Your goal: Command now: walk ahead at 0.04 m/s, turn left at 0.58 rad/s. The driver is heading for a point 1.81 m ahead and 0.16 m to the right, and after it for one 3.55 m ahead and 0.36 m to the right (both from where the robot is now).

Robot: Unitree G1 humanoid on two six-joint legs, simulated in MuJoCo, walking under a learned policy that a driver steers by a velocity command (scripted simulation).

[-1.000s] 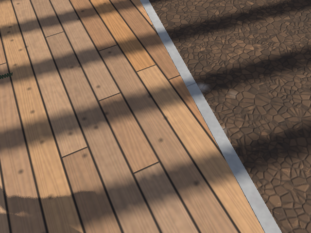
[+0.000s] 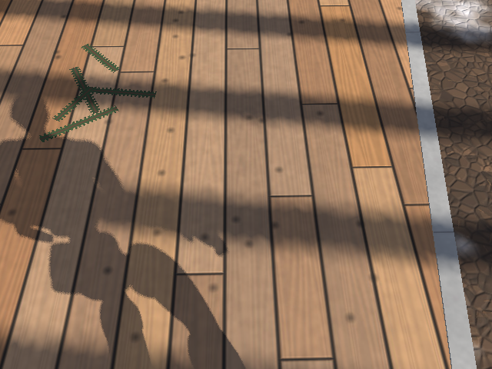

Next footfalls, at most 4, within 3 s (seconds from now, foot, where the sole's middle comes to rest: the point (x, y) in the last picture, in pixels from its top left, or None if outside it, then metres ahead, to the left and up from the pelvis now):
0.16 left None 0.06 0.14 -0.78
0.56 right None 0.08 -0.09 -0.78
1.76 right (262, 347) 0.48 -0.01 -0.78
2.30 left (163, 259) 0.74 0.28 -0.78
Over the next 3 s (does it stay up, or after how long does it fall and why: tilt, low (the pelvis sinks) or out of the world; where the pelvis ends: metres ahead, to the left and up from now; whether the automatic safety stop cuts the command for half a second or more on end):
stays up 0.95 0.09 0.00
